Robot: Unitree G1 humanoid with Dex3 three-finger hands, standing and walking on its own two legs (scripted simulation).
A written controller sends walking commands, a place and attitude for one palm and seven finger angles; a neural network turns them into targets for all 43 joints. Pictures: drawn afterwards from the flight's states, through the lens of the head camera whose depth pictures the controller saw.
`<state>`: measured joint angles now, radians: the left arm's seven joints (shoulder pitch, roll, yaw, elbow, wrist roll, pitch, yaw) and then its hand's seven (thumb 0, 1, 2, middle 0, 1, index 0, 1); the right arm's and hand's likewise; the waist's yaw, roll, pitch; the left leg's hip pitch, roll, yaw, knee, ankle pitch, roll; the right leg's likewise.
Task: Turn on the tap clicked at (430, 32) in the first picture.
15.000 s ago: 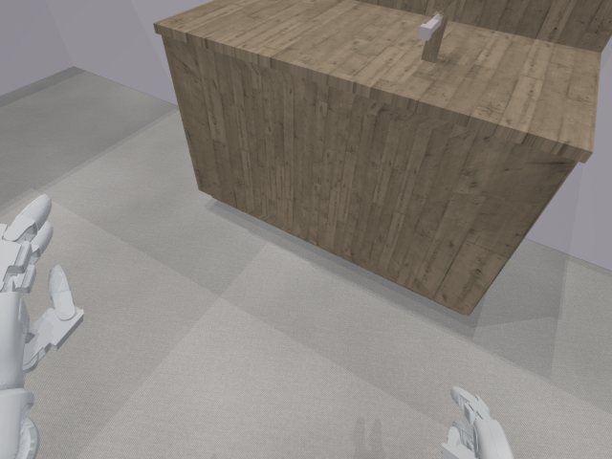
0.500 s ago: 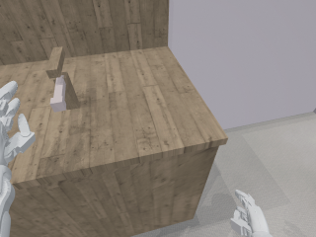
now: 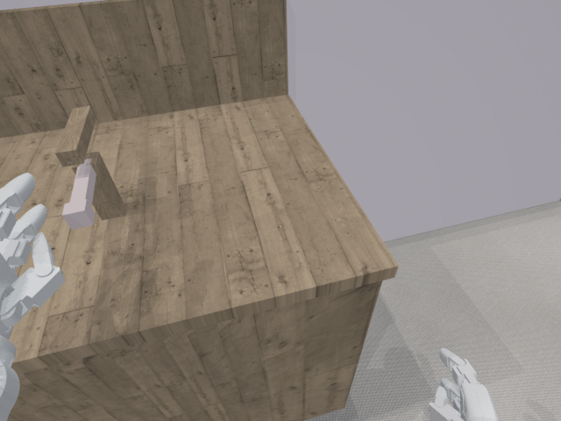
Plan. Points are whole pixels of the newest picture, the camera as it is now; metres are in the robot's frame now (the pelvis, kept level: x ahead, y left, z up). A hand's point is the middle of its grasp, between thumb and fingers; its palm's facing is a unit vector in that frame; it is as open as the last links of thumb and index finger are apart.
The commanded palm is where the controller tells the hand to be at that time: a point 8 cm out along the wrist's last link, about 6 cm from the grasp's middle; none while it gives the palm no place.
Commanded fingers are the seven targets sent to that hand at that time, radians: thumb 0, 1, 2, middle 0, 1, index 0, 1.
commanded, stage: turn the palm inward beside the body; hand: left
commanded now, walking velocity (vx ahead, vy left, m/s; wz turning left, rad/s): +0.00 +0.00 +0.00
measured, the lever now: (79, 214) +0.31 +0.32 +0.16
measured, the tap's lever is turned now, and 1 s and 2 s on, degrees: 3 3 3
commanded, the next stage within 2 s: reach beside the lever's end, fingers flat in 1.20 s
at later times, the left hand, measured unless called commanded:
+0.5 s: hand (23, 290) +0.16 +0.27 +0.21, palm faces +0.51 -0.85 -0.15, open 7.4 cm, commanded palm +0.11 +0.29 +0.22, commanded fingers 0.00 0.90 0.90 -0.20 -0.30 -0.20 -0.30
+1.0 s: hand (41, 296) +0.16 +0.24 +0.22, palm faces +0.53 -0.84 -0.11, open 7.4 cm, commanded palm +0.10 +0.27 +0.23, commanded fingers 0.00 0.90 0.90 -0.20 -0.30 -0.20 -0.30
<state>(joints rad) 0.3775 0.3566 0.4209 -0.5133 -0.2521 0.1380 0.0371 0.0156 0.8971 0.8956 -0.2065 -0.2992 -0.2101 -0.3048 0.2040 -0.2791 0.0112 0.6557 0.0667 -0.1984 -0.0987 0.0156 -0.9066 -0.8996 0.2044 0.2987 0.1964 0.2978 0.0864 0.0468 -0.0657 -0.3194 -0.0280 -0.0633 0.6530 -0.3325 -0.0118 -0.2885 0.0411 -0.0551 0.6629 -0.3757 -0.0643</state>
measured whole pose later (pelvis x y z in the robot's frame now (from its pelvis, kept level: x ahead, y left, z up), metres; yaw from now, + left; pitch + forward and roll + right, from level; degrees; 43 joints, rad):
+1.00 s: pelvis -0.03 +0.00 +0.01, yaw +1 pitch -5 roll +0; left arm 0.30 0.27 0.32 -0.74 -0.28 0.54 0.23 0.02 0.90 0.90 -0.20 -0.30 -0.21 -0.30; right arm 0.08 -0.24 0.09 0.70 0.08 -0.16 -0.11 0.02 -0.90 -0.90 0.21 0.30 0.20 0.30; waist 0.11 0.07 -0.04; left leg -0.23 -0.03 -0.09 0.59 -0.27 -0.01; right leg -0.18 0.04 -0.08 0.59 -0.32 -0.06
